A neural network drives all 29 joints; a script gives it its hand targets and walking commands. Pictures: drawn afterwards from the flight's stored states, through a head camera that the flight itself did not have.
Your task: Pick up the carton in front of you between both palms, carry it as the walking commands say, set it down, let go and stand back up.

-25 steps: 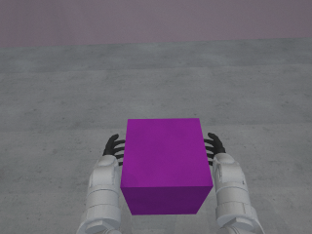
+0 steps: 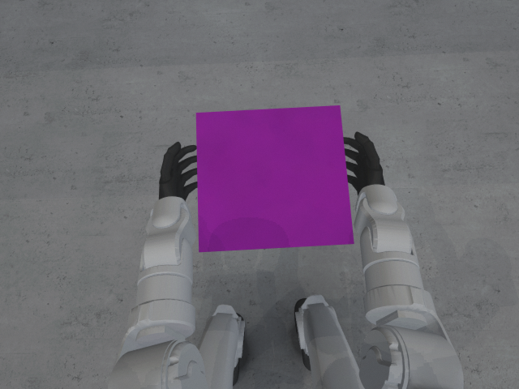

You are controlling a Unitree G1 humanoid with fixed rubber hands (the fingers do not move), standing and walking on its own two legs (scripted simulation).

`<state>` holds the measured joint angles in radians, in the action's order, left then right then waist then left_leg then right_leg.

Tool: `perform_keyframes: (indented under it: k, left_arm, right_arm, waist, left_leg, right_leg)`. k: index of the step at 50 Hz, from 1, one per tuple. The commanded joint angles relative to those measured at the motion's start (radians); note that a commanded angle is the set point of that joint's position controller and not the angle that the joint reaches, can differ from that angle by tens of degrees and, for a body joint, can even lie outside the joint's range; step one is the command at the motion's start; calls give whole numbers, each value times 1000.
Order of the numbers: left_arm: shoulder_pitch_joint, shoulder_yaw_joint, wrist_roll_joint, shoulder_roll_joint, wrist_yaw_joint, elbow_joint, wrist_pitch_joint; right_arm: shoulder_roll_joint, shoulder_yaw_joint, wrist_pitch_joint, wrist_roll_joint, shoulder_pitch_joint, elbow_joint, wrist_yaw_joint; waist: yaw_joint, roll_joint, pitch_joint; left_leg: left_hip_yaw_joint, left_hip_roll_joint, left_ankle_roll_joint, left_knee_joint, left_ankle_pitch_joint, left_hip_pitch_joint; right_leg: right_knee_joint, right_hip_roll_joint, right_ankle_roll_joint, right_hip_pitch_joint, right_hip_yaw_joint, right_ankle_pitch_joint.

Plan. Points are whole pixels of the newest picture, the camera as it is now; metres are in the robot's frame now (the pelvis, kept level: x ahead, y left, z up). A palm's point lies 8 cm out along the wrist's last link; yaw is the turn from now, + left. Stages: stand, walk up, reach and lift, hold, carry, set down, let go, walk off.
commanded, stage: set down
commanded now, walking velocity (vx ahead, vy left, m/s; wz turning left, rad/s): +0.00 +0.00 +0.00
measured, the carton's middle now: (269, 191) +0.43 -0.01 -0.15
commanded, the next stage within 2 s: none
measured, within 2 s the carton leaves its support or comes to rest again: rests again in 1.54 s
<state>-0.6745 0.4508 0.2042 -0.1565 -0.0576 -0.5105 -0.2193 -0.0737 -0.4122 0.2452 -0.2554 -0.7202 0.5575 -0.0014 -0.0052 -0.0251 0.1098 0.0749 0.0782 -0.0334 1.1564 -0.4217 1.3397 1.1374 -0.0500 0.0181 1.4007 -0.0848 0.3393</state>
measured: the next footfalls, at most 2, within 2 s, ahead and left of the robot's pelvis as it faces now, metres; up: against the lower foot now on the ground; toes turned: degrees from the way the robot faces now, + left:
none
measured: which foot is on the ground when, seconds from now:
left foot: down 0.00-1.00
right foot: down 0.00-1.00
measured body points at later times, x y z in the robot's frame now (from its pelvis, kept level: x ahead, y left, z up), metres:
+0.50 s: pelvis -0.02 +0.00 -0.13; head +0.26 -0.03 +0.21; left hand +0.47 +0.13 -0.23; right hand +0.47 -0.17 -0.24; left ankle +0.05 +0.13 -0.62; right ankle +0.08 -0.12 -0.62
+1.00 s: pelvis -0.04 +0.00 -0.24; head +0.31 -0.02 +0.04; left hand +0.49 +0.13 -0.39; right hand +0.50 -0.18 -0.40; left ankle +0.05 +0.13 -0.62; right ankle +0.08 -0.12 -0.62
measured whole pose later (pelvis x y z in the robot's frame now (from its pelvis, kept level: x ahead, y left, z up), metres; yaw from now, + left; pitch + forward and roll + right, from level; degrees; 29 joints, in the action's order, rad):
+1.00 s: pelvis -0.04 +0.00 -0.24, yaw +3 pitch +45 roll +3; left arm -1.26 0.40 0.08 0.07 -0.15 -0.80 -0.23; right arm 0.19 -0.34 0.26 -0.12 -1.30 0.85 0.07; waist -0.03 -0.03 -0.12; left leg 0.06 0.17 -0.09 2.01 -0.61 2.21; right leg 1.98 -0.12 0.06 2.28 -0.10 0.49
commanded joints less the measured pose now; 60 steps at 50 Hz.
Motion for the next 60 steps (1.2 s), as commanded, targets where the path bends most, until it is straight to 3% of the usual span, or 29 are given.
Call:
perform_keyframes:
  k: [1,8,21,39,52,57,60]
  left_arm:
    - [-610,-553,-60,-886,255,-88,-34]
    - [-721,-481,-55,-863,265,-153,-40]
    - [-911,-543,-152,-831,210,-139,-21]
    - [-1147,-485,-171,-707,142,-201,5]
    - [-1308,-531,-256,-612,132,-216,38]
    - [-1351,-610,-309,-644,124,-177,56]
    - [-1339,-634,-325,-660,121,-178,62]
  right_arm:
    - [-941,531,26,77,-530,89,-222]
    - [-933,486,34,80,-645,135,-208]
    - [-867,546,13,168,-835,104,-164]
    - [-719,469,-6,198,-1044,205,-166]
    - [-620,515,-36,285,-1207,218,-162]
    - [-615,543,-59,349,-1254,164,-169]
    - [-622,535,-60,352,-1205,193,-172]
  waist:
    - [-6,44,808]
    - [0,66,882]
    - [-18,65,1105]
    - [-39,37,1041]
    - [-46,52,1041]
    - [-74,-25,1072]
    - [-89,-46,1063]
  left_leg:
    - [-93,96,-4,-56,122,-136]
    - [-111,107,-5,82,125,46]
    - [-137,125,-24,333,152,181]
    - [-158,124,-26,571,105,313]
    - [-175,106,-22,759,128,379]
    - [-177,103,-27,811,224,334]
    - [-169,104,-30,827,251,339]
  right_leg:
    - [-22,-87,4,-542,73,-170]
    - [106,-91,11,-423,79,-188]
    - [357,-109,32,-240,116,-225]
    - [601,-96,29,57,152,-146]
    - [784,-69,29,58,154,-209]
    - [837,-66,17,63,141,-313]
    - [864,-65,12,62,143,-340]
